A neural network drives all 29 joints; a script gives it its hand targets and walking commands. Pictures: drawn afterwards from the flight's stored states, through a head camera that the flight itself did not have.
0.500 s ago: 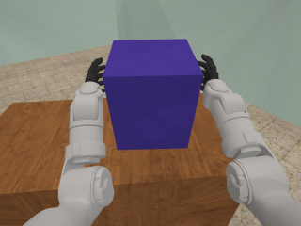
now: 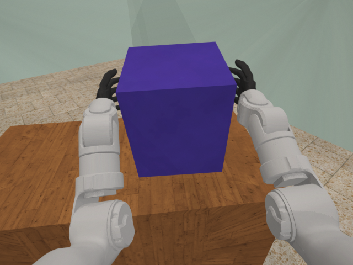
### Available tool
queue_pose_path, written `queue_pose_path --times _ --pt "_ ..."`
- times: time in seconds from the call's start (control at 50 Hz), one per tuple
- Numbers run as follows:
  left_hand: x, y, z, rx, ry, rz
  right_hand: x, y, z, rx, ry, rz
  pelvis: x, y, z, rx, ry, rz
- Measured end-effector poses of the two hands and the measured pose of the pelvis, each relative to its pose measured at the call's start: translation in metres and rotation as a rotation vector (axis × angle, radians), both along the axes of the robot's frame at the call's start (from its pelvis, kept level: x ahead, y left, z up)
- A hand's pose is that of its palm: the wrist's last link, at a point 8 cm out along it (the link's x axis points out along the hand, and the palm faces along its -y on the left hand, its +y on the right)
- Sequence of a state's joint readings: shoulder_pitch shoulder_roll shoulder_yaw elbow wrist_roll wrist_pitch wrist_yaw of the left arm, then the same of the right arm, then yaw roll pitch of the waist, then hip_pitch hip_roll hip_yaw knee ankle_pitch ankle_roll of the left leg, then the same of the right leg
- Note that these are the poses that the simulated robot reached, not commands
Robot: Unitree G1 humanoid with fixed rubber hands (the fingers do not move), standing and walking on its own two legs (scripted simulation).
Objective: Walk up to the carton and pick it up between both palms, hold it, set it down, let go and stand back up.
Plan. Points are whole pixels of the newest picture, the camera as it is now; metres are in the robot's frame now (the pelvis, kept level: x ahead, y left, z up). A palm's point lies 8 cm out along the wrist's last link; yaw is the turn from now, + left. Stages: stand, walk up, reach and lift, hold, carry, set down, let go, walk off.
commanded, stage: hold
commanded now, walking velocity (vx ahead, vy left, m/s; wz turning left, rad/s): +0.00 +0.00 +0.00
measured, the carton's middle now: (176, 110) +0.40 +0.02 +0.22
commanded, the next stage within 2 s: none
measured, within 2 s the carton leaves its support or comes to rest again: neither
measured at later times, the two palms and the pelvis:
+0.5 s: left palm (106, 106) +0.37 +0.17 +0.25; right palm (238, 95) +0.39 -0.12 +0.26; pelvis +0.02 +0.00 +0.00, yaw +0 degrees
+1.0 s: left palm (108, 101) +0.36 +0.16 +0.27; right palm (247, 95) +0.36 -0.14 +0.27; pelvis +0.00 +0.00 +0.00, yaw +0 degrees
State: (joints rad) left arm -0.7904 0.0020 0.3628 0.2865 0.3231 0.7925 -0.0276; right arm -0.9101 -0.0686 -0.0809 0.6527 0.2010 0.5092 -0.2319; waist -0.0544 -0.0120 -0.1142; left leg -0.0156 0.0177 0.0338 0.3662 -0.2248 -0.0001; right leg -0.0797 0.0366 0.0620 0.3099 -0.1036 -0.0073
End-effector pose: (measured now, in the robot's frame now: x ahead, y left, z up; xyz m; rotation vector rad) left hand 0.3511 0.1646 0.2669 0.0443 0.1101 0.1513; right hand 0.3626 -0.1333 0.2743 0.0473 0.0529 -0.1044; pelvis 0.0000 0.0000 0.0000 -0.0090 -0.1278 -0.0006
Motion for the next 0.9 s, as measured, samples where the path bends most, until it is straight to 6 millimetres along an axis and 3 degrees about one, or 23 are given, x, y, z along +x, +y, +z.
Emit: queue_pose_path --times 0.18,0.4,0.54,0.78,0.9 --pt "0.010 -0.004 0.007 0.018 0.009 -0.013 0.005 -0.004 -0.005 0.000 0.007 -0.014 0.002 0.000 0.000 0.000 0.003 0.000" --pt "0.024 0.002 -0.007 0.009 0.034 -0.009 0.022 0.002 -0.010 -0.005 0.023 -0.007 0.014 0.003 0.000 -0.004 0.019 0.000" --pt "0.016 0.009 -0.015 -0.004 0.029 0.014 0.021 0.010 -0.008 -0.007 0.017 0.016 0.015 0.004 0.000 -0.005 0.020 0.000" --pt "-0.002 0.004 -0.005 -0.003 0.004 0.015 0.003 0.005 0.000 0.001 -0.010 0.016 0.001 0.000 0.000 0.000 0.002 0.000" --pt "-0.001 -0.002 0.003 0.009 0.004 -0.002 -0.001 -0.002 0.000 -0.002 -0.012 -0.002 -0.003 -0.001 0.000 0.001 -0.004 0.000"
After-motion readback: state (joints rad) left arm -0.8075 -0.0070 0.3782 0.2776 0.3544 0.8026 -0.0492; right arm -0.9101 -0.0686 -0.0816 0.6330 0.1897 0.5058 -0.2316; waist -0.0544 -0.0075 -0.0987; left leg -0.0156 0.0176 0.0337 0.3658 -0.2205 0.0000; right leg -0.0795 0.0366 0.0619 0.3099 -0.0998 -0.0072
